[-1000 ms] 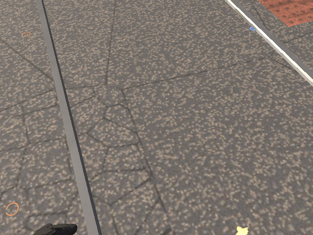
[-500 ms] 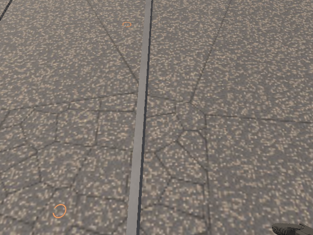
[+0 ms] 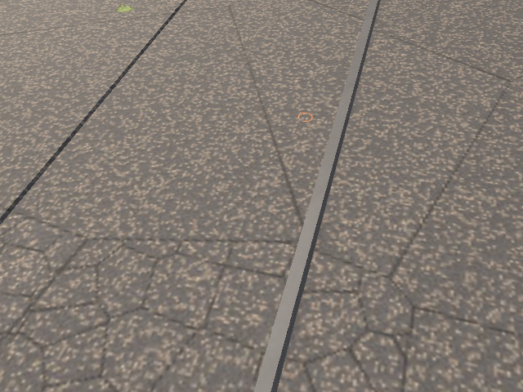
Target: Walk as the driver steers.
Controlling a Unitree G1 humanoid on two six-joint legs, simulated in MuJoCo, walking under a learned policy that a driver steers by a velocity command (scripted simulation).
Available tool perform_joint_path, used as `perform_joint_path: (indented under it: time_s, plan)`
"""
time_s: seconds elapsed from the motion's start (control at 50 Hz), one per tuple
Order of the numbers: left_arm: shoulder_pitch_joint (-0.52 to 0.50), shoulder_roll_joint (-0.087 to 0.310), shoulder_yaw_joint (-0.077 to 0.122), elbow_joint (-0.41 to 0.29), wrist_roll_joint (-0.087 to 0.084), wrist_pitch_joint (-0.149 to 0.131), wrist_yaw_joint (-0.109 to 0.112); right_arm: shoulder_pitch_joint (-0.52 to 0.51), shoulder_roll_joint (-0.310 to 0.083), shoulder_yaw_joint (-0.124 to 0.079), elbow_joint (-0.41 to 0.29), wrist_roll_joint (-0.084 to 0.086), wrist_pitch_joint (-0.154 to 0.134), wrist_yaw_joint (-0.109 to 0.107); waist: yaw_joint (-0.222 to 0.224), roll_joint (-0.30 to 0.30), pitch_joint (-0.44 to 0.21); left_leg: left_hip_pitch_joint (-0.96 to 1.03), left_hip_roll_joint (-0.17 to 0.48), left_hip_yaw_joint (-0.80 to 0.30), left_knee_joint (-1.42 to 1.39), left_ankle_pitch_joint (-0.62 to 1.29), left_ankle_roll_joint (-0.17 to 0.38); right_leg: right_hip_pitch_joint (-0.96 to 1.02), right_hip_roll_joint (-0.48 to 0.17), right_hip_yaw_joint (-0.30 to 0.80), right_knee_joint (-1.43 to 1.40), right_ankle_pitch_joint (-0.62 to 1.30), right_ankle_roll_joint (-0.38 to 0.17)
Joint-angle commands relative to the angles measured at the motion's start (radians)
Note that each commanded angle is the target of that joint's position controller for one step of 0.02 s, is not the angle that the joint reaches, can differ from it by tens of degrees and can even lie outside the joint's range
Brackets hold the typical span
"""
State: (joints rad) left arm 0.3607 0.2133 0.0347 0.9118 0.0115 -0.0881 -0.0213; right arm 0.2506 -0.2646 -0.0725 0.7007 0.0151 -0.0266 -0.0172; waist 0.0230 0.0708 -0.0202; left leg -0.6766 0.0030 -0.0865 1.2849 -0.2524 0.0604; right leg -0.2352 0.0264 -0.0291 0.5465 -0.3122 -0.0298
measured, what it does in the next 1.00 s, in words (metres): walks ahead: left foot, then right foot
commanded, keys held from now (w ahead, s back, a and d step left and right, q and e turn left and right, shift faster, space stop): w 0.36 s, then no key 0.64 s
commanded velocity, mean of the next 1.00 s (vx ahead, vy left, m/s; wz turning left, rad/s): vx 0.29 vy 0.00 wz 0.05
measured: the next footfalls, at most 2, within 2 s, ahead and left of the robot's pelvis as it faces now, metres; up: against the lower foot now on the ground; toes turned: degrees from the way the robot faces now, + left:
left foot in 0.32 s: +0.35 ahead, +0.15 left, +0.03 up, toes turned +4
right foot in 0.78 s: +0.47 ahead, -0.09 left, +0.00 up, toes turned +1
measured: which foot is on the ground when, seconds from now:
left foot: up 0.00-0.30, down 0.32-0.78, up 0.80-1.00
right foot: down 0.00-0.32, up 0.34-0.76, down 0.78-1.00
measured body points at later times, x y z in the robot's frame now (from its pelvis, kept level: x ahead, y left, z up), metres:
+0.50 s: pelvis +0.25 +0.05 +0.03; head +0.28 +0.05 +0.48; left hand +0.33 +0.32 -0.10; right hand +0.40 -0.21 -0.07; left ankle +0.31 +0.14 -0.70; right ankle +0.20 -0.09 -0.63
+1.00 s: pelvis +0.37 +0.01 +0.00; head +0.40 +0.00 +0.45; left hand +0.49 +0.24 -0.13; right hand +0.46 -0.25 -0.14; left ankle +0.37 +0.17 -0.70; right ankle +0.43 -0.09 -0.73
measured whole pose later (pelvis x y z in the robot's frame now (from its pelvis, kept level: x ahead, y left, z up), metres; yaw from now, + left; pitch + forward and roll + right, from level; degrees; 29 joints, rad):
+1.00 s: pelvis +0.37 +0.01 +0.00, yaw +0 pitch +2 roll +1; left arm 0.13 0.17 0.01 0.91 0.03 -0.01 0.00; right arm 0.19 -0.24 -0.05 0.93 0.00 0.02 -0.06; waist -0.01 0.02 0.01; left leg -0.40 0.06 -0.02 0.81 -0.42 -0.04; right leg -0.36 0.02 0.01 0.50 -0.17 -0.03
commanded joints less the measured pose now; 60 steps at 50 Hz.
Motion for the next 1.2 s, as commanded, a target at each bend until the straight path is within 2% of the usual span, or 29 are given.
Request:
perform_joint_path:
  time_s: [0.02, 0.08, 0.16, 0.26, 0.3, 0.32, 0.34, 0.36, 0.38, 0.4, 0.44, 0.48, 0.52, 0.58, 0.66, 0.74, 0.76, 0.78, 0.8, 0.82, 0.84, 0.88, 0.9, 0.96, 1.0, 1.02, 1.04, 1.08, 1.2]
  plan:
    - [-0.048, 0.13, 0.021, -0.055, -0.003, -0.024, 0.016, -0.072, -0.047, -0.01, -0.088, -0.008, -0.021, 0.006, -0.011, -0.175, 0.073, -0.207, 0.085, -0.01, -0.054, 0.103, -0.029, 0.097, -0.243, 0.309, -0.359, 0.131, -0.131]
    - [0.046, 0.128, 0.018, -0.024, -0.007, -0.011, 0.02, -0.144, -0.016, 0.003, -0.114, -0.013, -0.027, 0.015, 0.026, -0.146, 0.029, -0.274, 0.1, 0.033, -0.171, 0.149, -0.037, 0.256, -0.255, 0.24, -0.337, 0.39, -0.133]
    - [0.115, 0.143, 0.013, -0.006, -0.017, 0.01, 0.025, -0.303, 0.034, 0.029, -0.162, -0.001, -0.039, 0.038, 0.087, -0.161, 0.071, -0.174, 0.075, 0.119, -0.446, 0.194, -0.05, 0.251, -0.234, 0.154, -0.38, 0.434, -0.117]
    - [0.141, 0.171, 0.014, 0.01, -0.026, 0.029, 0.023, -0.344, 0.009, 0.026, -0.183, 0.013, -0.059, 0.067, 0.06, -0.217, 0.09, 0.008, 0.005, 0.19, -0.609, 0.092, -0.006, 0.286, -0.27, 0.109, -0.334, 0.664, -0.133]
    - [0.111, 0.194, 0.02, 0.009, -0.032, 0.033, 0.032, -0.2, -0.044, 0.0, -0.153, 0.005, -0.061, 0.064, -0.053, -0.252, -0.018, 0.284, -0.058, 0.221, -0.684, 0.098, 0.046, 0.27, -0.26, 0.063, -0.162, 1.061, -0.104]
    - [0.083, 0.212, 0.025, 0.003, -0.036, 0.031, 0.037, -0.054, -0.099, -0.025, -0.105, 0.003, -0.055, 0.054, -0.128, -0.24, -0.098, 0.512, -0.048, 0.174, -0.761, 0.174, 0.073, 0.207, -0.236, 0.049, -0.006, 1.072, -0.071]
    - [0.119, 0.146, 0.011, -0.029, -0.032, 0.015, 0.03, 0.092, -0.174, -0.048, -0.069, -0.027, -0.05, 0.042, -0.15, -0.136, -0.257, 0.96, 0.136, -0.068, -0.697, 0.11, 0.169, -0.158, -0.176, 0.013, 0.279, 0.888, -0.014]
    - [0.108, 0.088, -0.017, -0.048, -0.012, -0.005, 0.025, 0.239, -0.211, -0.064, -0.027, -0.018, -0.041, 0.032, -0.195, 0.086, -0.444, 1.129, 0.351, -0.491, -0.856, -0.119, 0.273, -0.353, -0.028, 0.055, 0.606, 0.069, 0.02]
    - [0.021, 0.163, 0.017, -0.065, -0.029, -0.021, 0.017, 0.178, -0.145, -0.036, -0.022, -0.024, -0.04, 0.024, -0.177, 0.118, -0.356, 1.046, 0.367, -0.581, -0.955, -0.05, 0.259, -0.459, -0.032, 0.158, 0.744, -0.184, 0.014]
    - [-0.049, 0.19, 0.03, -0.098, -0.049, -0.026, 0.016, 0.057, -0.126, -0.021, -0.034, -0.023, -0.043, 0.019, -0.13, 0.081, -0.17, 0.847, 0.344, -0.412, -0.969, 0.122, 0.231, -0.483, -0.079, 0.135, 0.742, -0.136, 0.013]
    - [-0.067, 0.148, 0.032, -0.093, -0.034, -0.011, 0.027, -0.051, -0.058, -0.005, -0.024, -0.024, -0.058, 0.027, -0.044, -0.01, -0.037, 0.596, 0.245, -0.168, -0.99, 0.436, 0.183, -0.386, -0.13, 0.103, 0.635, -0.072, 0.02]
    - [-0.004, 0.105, 0.032, -0.067, -0.027, 0.022, 0.033, -0.095, -0.033, -0.001, -0.011, -0.026, -0.072, 0.035, 0.011, 0.005, -0.025, 0.454, 0.218, -0.068, -1.038, 0.516, 0.182, -0.258, -0.131, 0.092, 0.567, -0.046, 0.036]
    - [-0.004, 0.084, 0.032, -0.066, -0.016, 0.043, 0.036, -0.101, -0.055, -0.006, 0.014, -0.026, -0.081, 0.031, 0.036, -0.002, -0.01, 0.377, 0.211, -0.005, -1.065, 0.572, 0.195, -0.211, -0.119, 0.073, 0.459, 0.008, 0.053]
    - [-0.107, 0.071, 0.021, -0.09, 0.003, 0.05, 0.027, -0.096, -0.093, -0.016, 0.045, -0.024, -0.07, 0.013, 0.018, 0.001, -0.015, 0.348, 0.176, 0.076, -1.058, 0.538, 0.177, -0.159, -0.112, 0.062, 0.242, 0.203, 0.065]
    - [-0.218, 0.111, 0.024, -0.116, -0.005, 0.056, 0.013, -0.062, -0.122, -0.022, 0.088, -0.015, -0.055, -0.002, -0.017, -0.007, -0.032, 0.393, 0.203, 0.042, -1.008, 0.38, 0.159, -0.126, -0.11, 0.11, 0.072, 0.345, 0.071]
    - [-0.22, 0.137, 0.037, -0.105, 0.0, 0.052, 0.005, -0.064, -0.106, -0.017, 0.118, -0.005, -0.039, -0.012, -0.003, -0.033, -0.032, 0.391, 0.186, 0.012, -0.826, 0.206, 0.109, -0.038, -0.084, 0.09, -0.095, 0.371, 0.042]
    - [-0.186, 0.141, 0.042, -0.079, 0.004, 0.049, 0.006, -0.04, -0.073, -0.006, 0.13, -0.01, -0.035, -0.013, -0.003, -0.058, -0.043, 0.378, 0.136, 0.031, -0.734, 0.156, 0.08, 0.033, -0.062, 0.052, -0.146, 0.404, 0.032]
    - [-0.157, 0.172, 0.048, -0.067, 0.009, 0.043, 0.011, 0.009, -0.023, 0.01, 0.143, -0.026, -0.036, -0.012, -0.016, -0.128, -0.063, 0.328, 0.06, 0.076, -0.591, 0.008, 0.025, 0.125, -0.132, 0.098, -0.153, 0.666, 0.012]
    - [-0.145, 0.204, 0.044, -0.08, 0.029, 0.041, 0.019, 0.089, 0.028, 0.027, 0.159, -0.042, -0.041, -0.007, -0.048, -0.321, -0.108, 0.157, -0.019, 0.12, -0.336, -0.401, -0.054, 0.274, -0.314, 0.27, -0.086, 1.085, -0.09]
    - [-0.145, 0.141, 0.022, -0.081, 0.025, 0.043, 0.018, 0.175, 0.003, 0.024, 0.185, -0.02, -0.033, -0.007, -0.054, -0.32, -0.18, 0.131, 0.005, 0.039, -0.237, -0.502, -0.089, 0.29, -0.381, 0.347, -0.073, 1.042, -0.21]
    - [-0.152, 0.129, 0.023, -0.07, 0.01, 0.051, 0.012, 0.137, -0.063, 0.012, 0.177, 0.0, -0.015, -0.014, -0.037, -0.283, -0.19, 0.114, 0.042, 0.031, -0.199, -0.456, -0.105, 0.244, -0.383, 0.397, -0.129, 0.745, -0.249]
    - [-0.235, 0.123, 0.016, -0.082, 0.012, 0.062, 0.015, 0.004, -0.096, -0.007, 0.16, 0.003, 0.03, -0.039, -0.028, -0.195, -0.103, 0.107, 0.08, 0.014, -0.198, -0.357, -0.116, 0.089, -0.351, 0.415, -0.215, 0.367, -0.212]
    - [-0.279, 0.12, 0.011, -0.088, 0.02, 0.063, 0.018, -0.003, -0.09, -0.007, 0.161, -0.002, 0.047, -0.046, -0.047, -0.22, -0.08, 0.152, 0.088, 0.017, -0.225, -0.33, -0.116, 0.008, -0.338, 0.397, -0.233, 0.313, -0.193]
    - [-0.307, 0.119, 0.013, -0.076, 0.024, 0.066, 0.028, 0.029, -0.034, 0.004, 0.203, -0.016, 0.049, -0.048, -0.069, -0.236, -0.076, 0.332, 0.062, 0.07, -0.444, -0.193, -0.099, -0.102, -0.23, 0.246, -0.235, 0.283, -0.125]
    - [-0.265, 0.102, 0.008, -0.043, 0.005, 0.066, 0.028, 0.065, -0.026, 0.005, 0.241, -0.022, 0.045, -0.039, -0.086, -0.217, -0.082, 0.442, 0.036, 0.103, -0.64, 0.002, -0.083, -0.109, -0.187, 0.196, -0.209, 0.237, -0.09]
    - [-0.227, 0.092, 0.007, -0.027, -0.003, 0.062, 0.029, 0.045, -0.056, 0.001, 0.236, -0.033, 0.046, -0.034, -0.07, -0.174, -0.068, 0.454, 0.064, 0.061, -0.699, 0.081, -0.062, -0.107, -0.159, 0.181, -0.2, 0.119, -0.051]
    - [-0.195, 0.107, 0.016, -0.033, -0.005, 0.064, 0.029, -0.01, -0.111, -0.011, 0.231, -0.021, 0.049, -0.034, -0.011, -0.063, -0.022, 0.382, 0.07, 0.041, -0.704, 0.034, -0.024, -0.092, -0.098, 0.131, -0.21, 0.0, -0.01]
    - [-0.221, 0.103, 0.019, -0.028, 0.004, 0.07, 0.035, -0.038, -0.038, 0.002, 0.248, -0.017, 0.036, -0.034, -0.029, -0.052, -0.003, 0.318, 0.055, 0.053, -0.713, -0.05, -0.025, -0.017, -0.079, 0.096, -0.17, 0.052, 0.018]
    - [-0.179, 0.078, 0.022, 0.0, -0.002, 0.088, 0.041, -0.02, -0.035, 0.003, 0.298, -0.014, 0.012, -0.042, -0.041, -0.062, -0.011, 0.319, 0.047, 0.067, -0.695, 0.039, -0.045, 0.052, -0.075, 0.072, -0.114, 0.292, -0.007]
